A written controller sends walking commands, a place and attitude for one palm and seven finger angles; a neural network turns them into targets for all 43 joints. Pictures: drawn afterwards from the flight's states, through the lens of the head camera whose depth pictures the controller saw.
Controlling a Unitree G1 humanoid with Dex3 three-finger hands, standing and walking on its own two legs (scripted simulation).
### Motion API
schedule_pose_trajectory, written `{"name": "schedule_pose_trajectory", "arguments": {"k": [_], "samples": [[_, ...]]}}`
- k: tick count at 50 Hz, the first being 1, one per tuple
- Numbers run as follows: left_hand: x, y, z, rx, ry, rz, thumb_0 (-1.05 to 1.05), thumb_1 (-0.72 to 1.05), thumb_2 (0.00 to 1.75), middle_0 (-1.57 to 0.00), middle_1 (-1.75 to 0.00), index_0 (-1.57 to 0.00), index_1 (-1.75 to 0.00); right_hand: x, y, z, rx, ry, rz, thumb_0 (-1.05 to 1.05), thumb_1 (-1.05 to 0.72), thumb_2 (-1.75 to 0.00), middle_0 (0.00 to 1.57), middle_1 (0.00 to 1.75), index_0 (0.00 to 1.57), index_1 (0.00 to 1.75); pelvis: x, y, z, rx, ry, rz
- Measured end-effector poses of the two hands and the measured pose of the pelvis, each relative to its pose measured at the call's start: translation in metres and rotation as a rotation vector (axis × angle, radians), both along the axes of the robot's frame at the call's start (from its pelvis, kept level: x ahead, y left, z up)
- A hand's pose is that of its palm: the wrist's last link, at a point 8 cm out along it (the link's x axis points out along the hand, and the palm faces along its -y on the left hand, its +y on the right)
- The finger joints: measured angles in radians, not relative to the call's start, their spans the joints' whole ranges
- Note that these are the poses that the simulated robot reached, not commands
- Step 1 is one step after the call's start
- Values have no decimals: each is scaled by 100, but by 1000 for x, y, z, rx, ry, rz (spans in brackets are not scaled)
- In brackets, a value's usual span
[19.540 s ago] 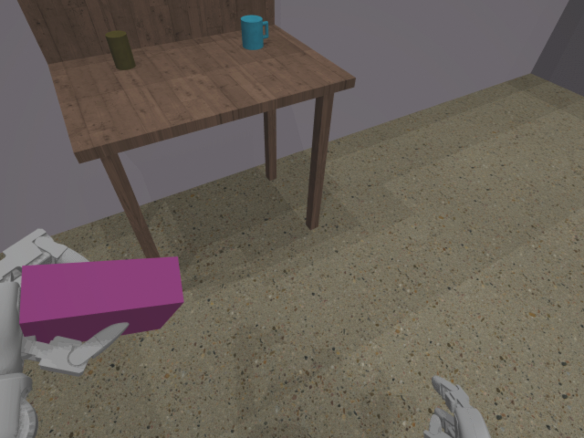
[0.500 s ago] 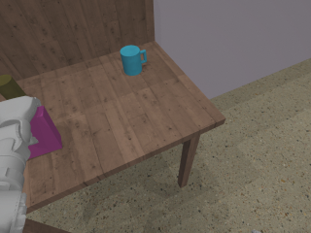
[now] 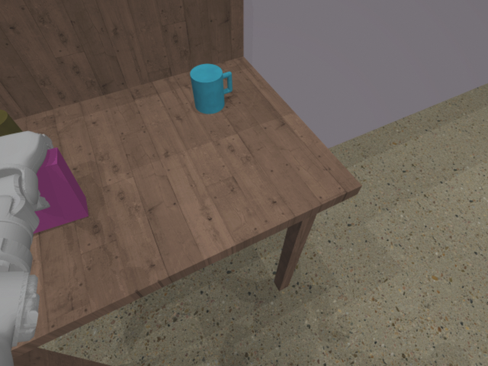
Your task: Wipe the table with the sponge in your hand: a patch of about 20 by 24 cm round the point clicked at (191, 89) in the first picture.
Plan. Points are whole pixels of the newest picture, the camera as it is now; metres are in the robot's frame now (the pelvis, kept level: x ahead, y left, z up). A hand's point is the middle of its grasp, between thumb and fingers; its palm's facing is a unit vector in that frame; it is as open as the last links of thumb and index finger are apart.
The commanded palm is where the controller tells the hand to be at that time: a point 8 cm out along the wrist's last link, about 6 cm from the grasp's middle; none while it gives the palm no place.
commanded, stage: slide across to the middle lane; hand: left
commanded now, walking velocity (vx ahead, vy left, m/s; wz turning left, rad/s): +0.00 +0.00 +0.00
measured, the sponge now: (44, 202) +0.38 +0.37 +0.02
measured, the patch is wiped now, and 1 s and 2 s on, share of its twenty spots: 0.20 0.45 0.60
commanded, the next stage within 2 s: wipe back along the middle lane in 0.72 s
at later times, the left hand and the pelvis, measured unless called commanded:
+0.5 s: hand (49, 159) +0.44 +0.36 +0.08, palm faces -0.10 +0.01 -0.99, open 9.1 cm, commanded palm +0.43 +0.32 +0.13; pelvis +0.02 +0.02 +0.01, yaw +1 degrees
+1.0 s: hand (82, 155) +0.45 +0.31 +0.07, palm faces -0.09 +0.00 -1.00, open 9.1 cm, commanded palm +0.43 +0.28 +0.11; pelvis +0.05 +0.00 +0.01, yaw +1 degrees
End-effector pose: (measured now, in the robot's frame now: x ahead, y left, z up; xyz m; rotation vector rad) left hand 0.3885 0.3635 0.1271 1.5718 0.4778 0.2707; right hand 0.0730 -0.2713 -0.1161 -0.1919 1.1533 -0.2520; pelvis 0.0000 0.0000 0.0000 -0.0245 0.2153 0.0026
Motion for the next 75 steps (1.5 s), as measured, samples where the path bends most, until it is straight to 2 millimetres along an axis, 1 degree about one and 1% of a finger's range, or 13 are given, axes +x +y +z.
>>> {"name": "schedule_pose_trajectory", "arguments": {"k": [6,11,16,19,23,31,35,39,43,52,58,64,75], "samples": [[12,7,0,3,4,3,2,-53,118,-87,-138,-88,-142,-7,4,0,-7,30,-7,1,-90,-90,20,30,20,30,3,4,-1,-5,19,-1],[17,4,-1,29,3,-25,2,-53,118,-87,-139,-87,-143,-13,7,-1,-6,64,-20,1,-90,-90,20,30,20,30,8,9,0,-9,19,0],[19,4,0,14,-14,-18,2,-52,118,-86,-140,-86,-144,-10,13,-2,1,81,-20,1,-90,-90,20,30,20,30,13,12,2,-9,7,7],[22,1,1,22,-15,-21,1,-51,118,-85,-141,-86,-145,-3,18,-2,7,77,-9,1,-90,-90,20,30,20,30,16,13,3,-8,0,15],[31,-9,5,21,-23,-34,1,-50,118,-84,-142,-85,-146,12,23,-2,17,57,8,1,-90,-90,20,30,20,30,21,15,5,-7,-6,22],[49,-44,3,-1,-47,-74,1,-49,116,-83,-143,-83,-147,49,31,-2,52,-4,39,1,-90,-90,20,30,20,30,32,14,6,-2,-9,17],[53,-54,1,-3,-52,-49,1,-48,116,-82,-143,-83,-147,64,32,-3,71,-22,54,1,-90,-90,20,30,20,30,36,11,7,1,-8,15],[56,-58,0,7,-38,-21,1,-48,116,-82,-144,-83,-148,74,30,-2,79,-32,61,1,-90,-90,20,30,20,30,39,7,7,2,-8,16],[57,-62,1,7,-32,-11,0,-47,116,-82,-144,-82,-148,77,24,-1,73,-27,63,1,-90,-90,20,30,20,30,42,3,8,2,-12,18],[47,-68,-1,-4,-55,-21,-1,-44,114,-80,-146,-80,-149,74,7,4,49,-15,42,1,-91,-90,20,30,20,30,46,-2,10,3,-28,11],[37,-72,-1,-12,-80,-18,-1,-43,113,-78,-147,-78,-151,80,6,7,46,-32,41,1,-91,-90,20,30,20,30,46,-1,10,4,-43,8],[26,-78,-1,-13,-96,-21,-1,-42,112,-78,-147,-78,-151,97,15,11,64,-85,57,1,-91,-90,20,30,20,30,45,2,11,5,-58,7],[4,-88,-1,-19,-117,-26,1,-41,111,-77,-147,-78,-151,136,43,21,109,-191,121,1,-91,-90,20,30,20,30,43,7,11,8,-87,10]]}}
